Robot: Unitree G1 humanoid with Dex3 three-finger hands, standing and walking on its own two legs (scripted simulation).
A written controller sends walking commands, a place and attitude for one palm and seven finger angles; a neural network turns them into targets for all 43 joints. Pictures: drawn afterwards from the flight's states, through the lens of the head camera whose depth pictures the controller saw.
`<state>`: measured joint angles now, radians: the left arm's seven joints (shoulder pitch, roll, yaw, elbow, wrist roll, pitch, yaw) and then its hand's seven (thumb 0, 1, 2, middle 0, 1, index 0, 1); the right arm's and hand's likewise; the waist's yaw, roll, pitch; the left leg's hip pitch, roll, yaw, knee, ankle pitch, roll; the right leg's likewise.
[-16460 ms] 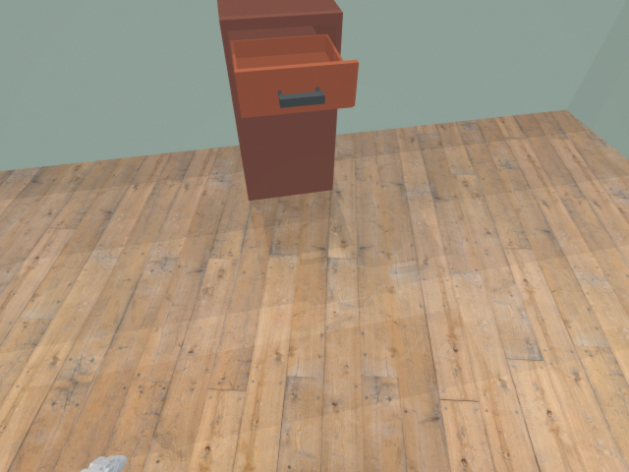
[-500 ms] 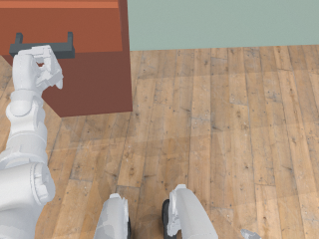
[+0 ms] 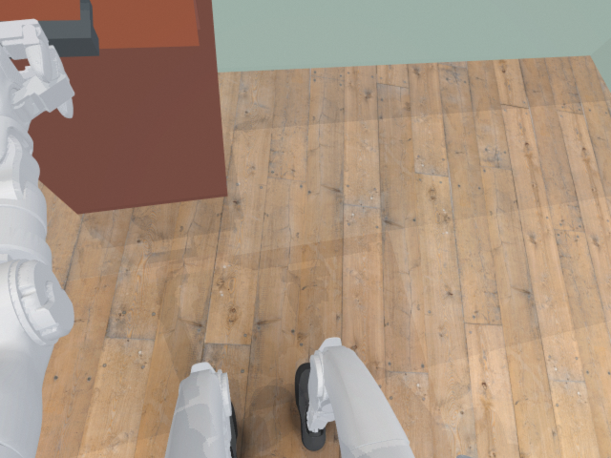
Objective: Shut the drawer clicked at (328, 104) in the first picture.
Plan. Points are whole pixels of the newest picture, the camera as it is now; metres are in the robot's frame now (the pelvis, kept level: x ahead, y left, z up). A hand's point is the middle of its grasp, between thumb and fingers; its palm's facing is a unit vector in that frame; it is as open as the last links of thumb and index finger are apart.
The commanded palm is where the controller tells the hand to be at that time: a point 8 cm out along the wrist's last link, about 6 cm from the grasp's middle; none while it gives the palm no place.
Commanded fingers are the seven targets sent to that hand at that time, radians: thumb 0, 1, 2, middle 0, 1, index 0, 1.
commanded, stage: push the drawer shut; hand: left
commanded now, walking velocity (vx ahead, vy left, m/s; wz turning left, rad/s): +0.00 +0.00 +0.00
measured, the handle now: (30, 24) +0.63 +0.26 +0.05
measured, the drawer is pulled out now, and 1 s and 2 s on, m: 0.04 0.00 0.00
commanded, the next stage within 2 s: pull the fist back off the drawer in 0.60 s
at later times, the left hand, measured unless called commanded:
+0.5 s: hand (50, 50) +0.59 +0.23 +0.05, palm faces +0.09 -0.99 -0.05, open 3.1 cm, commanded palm +0.62 +0.23 +0.05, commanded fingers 0.00 0.90 0.90 -1.40 -1.60 -1.40 -1.60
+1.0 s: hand (43, 47) +0.59 +0.24 +0.05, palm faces +0.07 -1.00 -0.04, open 3.4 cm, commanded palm +0.60 +0.23 +0.05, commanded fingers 0.00 0.90 0.90 -1.40 -1.60 -1.40 -1.60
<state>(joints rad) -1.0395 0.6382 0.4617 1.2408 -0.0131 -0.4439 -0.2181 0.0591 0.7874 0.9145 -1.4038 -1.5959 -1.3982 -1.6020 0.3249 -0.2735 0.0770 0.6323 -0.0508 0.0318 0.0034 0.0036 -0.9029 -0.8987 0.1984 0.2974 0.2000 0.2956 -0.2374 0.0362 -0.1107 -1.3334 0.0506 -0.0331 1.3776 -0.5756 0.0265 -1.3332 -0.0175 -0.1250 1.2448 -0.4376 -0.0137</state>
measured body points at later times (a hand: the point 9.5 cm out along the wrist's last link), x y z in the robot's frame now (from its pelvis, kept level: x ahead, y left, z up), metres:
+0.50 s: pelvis -0.01 +0.00 -0.02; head +0.21 +0.05 +0.37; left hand +0.58 +0.29 +0.05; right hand -0.04 -0.25 -0.10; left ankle +0.02 +0.10 -0.60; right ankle +0.07 -0.12 -0.60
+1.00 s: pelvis -0.02 +0.01 -0.02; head +0.20 +0.07 +0.36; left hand +0.59 +0.29 +0.06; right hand -0.06 -0.24 -0.10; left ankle +0.02 +0.10 -0.60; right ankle +0.07 -0.12 -0.60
